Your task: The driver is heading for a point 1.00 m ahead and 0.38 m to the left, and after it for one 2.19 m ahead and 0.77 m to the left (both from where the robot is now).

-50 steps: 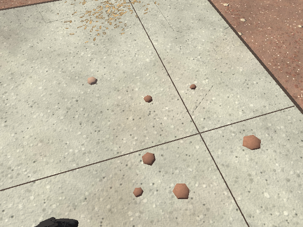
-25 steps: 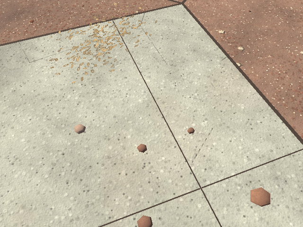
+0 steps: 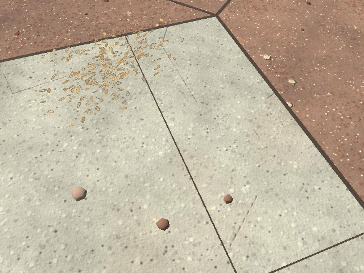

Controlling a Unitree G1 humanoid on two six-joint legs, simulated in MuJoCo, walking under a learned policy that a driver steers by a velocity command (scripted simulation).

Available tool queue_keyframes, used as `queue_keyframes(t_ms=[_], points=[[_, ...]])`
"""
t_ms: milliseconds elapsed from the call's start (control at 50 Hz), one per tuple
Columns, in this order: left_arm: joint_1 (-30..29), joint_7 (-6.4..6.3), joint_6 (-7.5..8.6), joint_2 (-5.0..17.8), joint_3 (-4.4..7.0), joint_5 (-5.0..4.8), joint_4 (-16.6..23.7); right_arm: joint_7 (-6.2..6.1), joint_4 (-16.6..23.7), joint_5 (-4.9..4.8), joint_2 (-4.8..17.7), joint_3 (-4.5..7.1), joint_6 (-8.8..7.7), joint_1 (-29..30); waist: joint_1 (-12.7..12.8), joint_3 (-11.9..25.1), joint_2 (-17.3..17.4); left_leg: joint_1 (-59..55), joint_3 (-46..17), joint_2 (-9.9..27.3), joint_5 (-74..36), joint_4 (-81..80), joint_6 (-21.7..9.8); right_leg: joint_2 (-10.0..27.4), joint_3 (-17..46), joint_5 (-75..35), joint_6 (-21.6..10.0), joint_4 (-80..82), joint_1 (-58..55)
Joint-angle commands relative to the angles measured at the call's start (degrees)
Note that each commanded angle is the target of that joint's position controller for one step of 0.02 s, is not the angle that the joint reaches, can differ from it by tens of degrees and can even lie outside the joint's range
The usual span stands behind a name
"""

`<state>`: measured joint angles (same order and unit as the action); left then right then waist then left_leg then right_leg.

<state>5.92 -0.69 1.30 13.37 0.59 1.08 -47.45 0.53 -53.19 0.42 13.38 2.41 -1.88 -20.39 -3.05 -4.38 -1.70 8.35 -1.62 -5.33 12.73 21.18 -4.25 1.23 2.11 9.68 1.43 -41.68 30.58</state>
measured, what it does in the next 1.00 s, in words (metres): walks ahead, turning left: right foot, then left foot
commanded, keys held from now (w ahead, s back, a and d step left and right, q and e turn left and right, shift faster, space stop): q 0.10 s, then w+q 0.86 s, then w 0.04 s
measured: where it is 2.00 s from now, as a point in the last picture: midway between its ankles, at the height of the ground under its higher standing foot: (61, 203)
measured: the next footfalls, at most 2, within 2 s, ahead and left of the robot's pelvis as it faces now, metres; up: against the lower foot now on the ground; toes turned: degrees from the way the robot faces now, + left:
right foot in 0.10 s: +0.16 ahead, -0.11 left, +0.00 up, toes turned +6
left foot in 0.62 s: +0.17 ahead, +0.16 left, +0.00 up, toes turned +27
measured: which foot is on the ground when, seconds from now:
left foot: down 0.00-0.10, up 0.12-0.60, down 0.62-1.00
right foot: up 0.00-0.08, down 0.10-0.62, up 0.64-1.00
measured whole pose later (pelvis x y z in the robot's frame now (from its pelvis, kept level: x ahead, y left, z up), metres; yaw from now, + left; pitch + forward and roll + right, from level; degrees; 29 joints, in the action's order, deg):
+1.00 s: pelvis +0.28 +0.15 -0.01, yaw +36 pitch +2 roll +0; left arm 2.7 2.5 1.2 15.0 1.7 2.0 -42.3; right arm 0.0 -49.6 0.2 15.1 3.3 -2.6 -26.6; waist -4.2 -2.3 -2.2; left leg -2.6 -8.2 -6.7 18.4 14.5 -6.1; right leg 3.0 -0.4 3.5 1.8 -40.0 37.2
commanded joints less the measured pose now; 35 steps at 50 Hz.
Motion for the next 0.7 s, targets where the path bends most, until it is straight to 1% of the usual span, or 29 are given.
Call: queue_keyframes(t_ms=[20, 40, 60, 80, 100, 120, 140, 160, 180, 200, 220, 240, 280, 300, 380, 460, 540, 560, 580, 600, 620, 640, 660, 680, 700], points=[[3.0, -0.96, 0.35, 5.5, 1.25, -0.39, 2.3, -0.64, 3.6, 0.26, 10.0, 2.63, 0.52, 0.6, 2.1, 5.9, 8.3, 1.2, -10.9, 13.7, -38.3, 1.7, -6.3, -2.4, -1.1, 0.5, -0.4, 4.0, -9.0], [4.2, -1.17, 0.66, 6.0, 1.44, -0.46, 2.1, -0.87, 4.0, 0.31, 10.2, 2.9, 0.88, 1.5, 2.6, 5.4, 8.3, 1.2, -13.0, 13.8, -34.9, 3.1, -5.7, -2.5, -0.4, 1.1, -0.8, 7.1, -10.6], [6.3, -1.41, 1.14, 6.4, 1.66, -0.35, 1.6, -1.09, 4.6, 0.08, 10.5, 3.17, 1.19, 3.1, 3.9, 5.0, 7.8, 1.9, -14.5, 13.1, -30.3, 5.5, -4.5, -2.4, -0.1, -0.8, -1.4, 12.5, -13.7], [9.0, -1.76, 1.92, 7.4, 1.99, 0.2, 1.1, -1.2, 5.3, -0.45, 10.1, 3.23, 1.3, 4.1, 5.3, 5.3, 5.9, 4.5, -14.7, 10.9, -24.3, 9.8, -2.5, -0.3, 1.2, -7.2, -2.4, 19.0, -19.4], [12.1, -2.38, 2.58, 11.8, 2.95, 1.12, 1.5, -1.2, 7.1, -1.03, 6.5, 2.33, 1.05, 2.6, 4.8, 10.3, -3.3, 8.7, -10.6, 6.4, -11.0, 21.4, -0.1, 12.4, 11.4, -21.4, -5.5, 20.1, -27.8], [11.1, -1.93, 1.45, 15.6, 3.85, -0.02, 2.3, -1.67, 7.0, -1.21, 3.5, 1.97, 1.76, -4.9, 2.2, 14.6, -14.6, 18.1, -1.4, -3.4, 25.9, 32.4, 0.9, 24.3, 24.5, -31.4, -13.8, 20.9, -33.9], [11.0, -1.59, 0.57, 12.5, 3.66, -0.51, 2.7, -1.87, 5.5, 0.72, 7.6, 2.7, 2.6, -5.5, 2.6, 14.6, -9.4, 21.2, -1.5, 0.4, 26.1, 40.9, 0.7, 24.2, 27.5, -15.4, -16.7, 23.2, -31.4], [8.6, -1.45, 0.36, 8.2, 2.55, -0.24, 3.6, -1.23, 5.4, 1.46, 8.9, 3.24, 3.01, -1.7, 2.7, 9.6, -3.9, 22.8, -2.6, 3.0, 20.3, 42.3, 0.6, 20.2, 23.4, 3.7, -15.1, 26.3, -26.7], [5.1, -1.42, 0.07, 6.8, 2.12, 0.17, 4.3, -0.39, 6.2, 1.49, 8.5, 3.34, 3.23, 1.3, 2.2, 5.8, -3.7, 23.3, -2.4, 4.9, 15.8, 41.0, 1.3, 16.8, 19.1, 15.6, -12.8, 29.8, -22.4], [4.0, -1.62, 0.12, 7.1, 2.18, 0.38, 4.4, 0.48, 7.1, 1.67, 8.3, 3.39, 3.48, 3.1, 2.1, 3.7, -6.9, 23.9, -1.6, 5.7, 13.0, 40.3, 2.1, 14.9, 15.9, 17.7, -11.4, 32.2, -20.7], [4.6, -1.78, 0.43, 7.6, 2.4, 0.48, 4.2, 1.21, 7.0, 1.82, 7.7, 3.19, 3.72, 3.0, 2.3, 3.2, -8.2, 23.6, -0.7, 5.8, 10.3, 40.9, 3.1, 13.3, 12.8, 16.1, -11.1, 33.3, -20.2], [5.6, -1.72, 0.88, 7.7, 2.57, 0.31, 3.8, 1.64, 7.0, 1.75, 7.3, 3.08, 3.83, 3.1, 2.4, 3.7, -6.9, 23.5, -0.3, 5.9, 8.3, 40.9, 3.6, 12.9, 10.6, 14.2, -11.0, 33.8, -20.7], [7.7, -1.41, 1.94, 8.3, 3.0, -0.07, 3.0, 2.12, 7.9, 1.62, 6.7, 2.93, 3.81, 5.1, 2.9, 4.5, -4.5, 24.7, -0.1, 6.8, 5.9, 38.8, 4.3, 13.9, 8.1, 12.1, -11.3, 34.6, -23.0], [8.5, -1.24, 2.3, 8.6, 3.25, -0.08, 2.7, 2.34, 8.4, 1.66, 6.5, 2.85, 3.85, 6.3, 3.2, 4.5, -4.1, 25.5, 0.0, 7.2, 5.0, 37.5, 4.6, 14.3, 7.1, 12.2, -11.5, 35.1, -24.0], [10.4, -0.53, 2.77, 10.1, 4.18, 0.29, 2.0, 3.36, 10.5, 1.64, 6.2, 2.58, 4.08, 10.6, 4.3, 3.9, -4.6, 26.7, 1.1, 8.7, 2.6, 31.3, 5.0, 15.8, 3.2, 14.7, -11.6, 36.5, -25.2], [11.6, 0.14, 2.98, 11.5, 5.02, 0.62, 1.5, 4.17, 12.7, 1.54, 5.5, 2.01, 3.84, 14.8, 5.5, 2.9, -5.0, 22.9, 3.6, 9.0, 2.2, 23.2, 4.0, 16.8, -1.5, 16.0, -11.0, 35.9, -23.7], [12.0, 0.74, 2.82, 12.6, 5.75, 0.97, 1.1, 4.32, 14.3, 1.51, 6.1, 1.87, 3.27, 16.8, 6.1, 2.1, -5.9, 17.0, 6.8, 8.2, 5.6, 16.6, 1.8, 17.3, -5.2, 16.6, -10.0, 33.3, -22.3], [11.8, 0.89, 2.54, 12.9, 5.93, 0.91, 1.0, 4.24, 14.4, 1.6, 6.3, 1.9, 3.02, 16.3, 5.8, 1.9, -5.8, 15.1, 7.5, 7.8, 6.4, 14.7, 1.0, 17.7, -5.8, 16.3, -9.7, 32.0, -22.1], [11.2, 1.0, 2.1, 13.1, 6.06, 0.63, 1.0, 4.09, 14.0, 1.82, 6.2, 1.89, 2.69, 14.2, 4.4, 1.8, -5.0, 11.4, 8.5, 6.9, 5.7, 11.3, 0.1, 17.4, -7.5, 15.5, -9.1, 29.1, -20.7], [10.8, 1.05, 1.67, 12.7, 5.96, 0.38, 1.0, 3.75, 12.4, 2.17, 6.5, 2.15, 2.23, 9.9, 2.3, 2.6, -2.9, 4.9, 9.4, 5.0, 5.2, 8.2, -0.7, 16.1, -10.3, 13.5, -8.0, 23.2, -17.6], [11.3, 1.21, 1.37, 10.6, 5.25, 0.76, 1.0, 2.97, 9.2, 2.4, 8.5, 3.2, 1.59, 1.6, -0.9, 6.4, 3.3, -5.4, 6.8, 3.8, 8.4, 4.9, -2.1, 12.7, -14.3, 8.2, -6.5, 9.6, -13.4], [8.8, 1.71, 1.25, 5.3, 3.56, 1.23, 4.2, 1.75, 8.1, 2.58, 15.0, 4.87, 0.91, -6.2, -4.4, 8.8, 19.3, -14.7, -16.2, 17.9, 23.1, -4.9, -6.4, 6.3, -19.0, 13.8, -2.8, -12.8, 0.8], [4.4, 1.96, 1.5, 6.4, 3.81, 2.32, 7.6, 1.22, 9.2, 0.84, 19.6, 5.47, 0.78, -6.0, -3.9, 5.2, 20.3, -16.9, -40.7, 25.6, 27.7, -13.9, -12.3, -1.6, -9.2, 24.1, -1.4, -23.2, 18.8], [3.4, 2.31, 1.76, 9.0, 4.2, 2.45, 7.4, 0.8, 9.2, 0.5, 16.6, 4.76, 0.98, -4.6, -3.3, 2.5, 11.2, -15.7, -34.0, 25.5, 19.5, -11.5, -13.1, 2.8, -3.0, 19.7, -1.9, -26.4, 20.9], [4.3, 2.84, 2.39, 8.8, 4.11, 1.21, 6.5, 0.55, 9.6, 0.44, 13.8, 3.92, 0.82, -1.9, -0.8, 1.4, 8.8, -12.2, -26.9, 22.3, 9.2, -9.5, -11.6, 4.5, -2.1, 12.8, -2.1, -24.4, 18.0]])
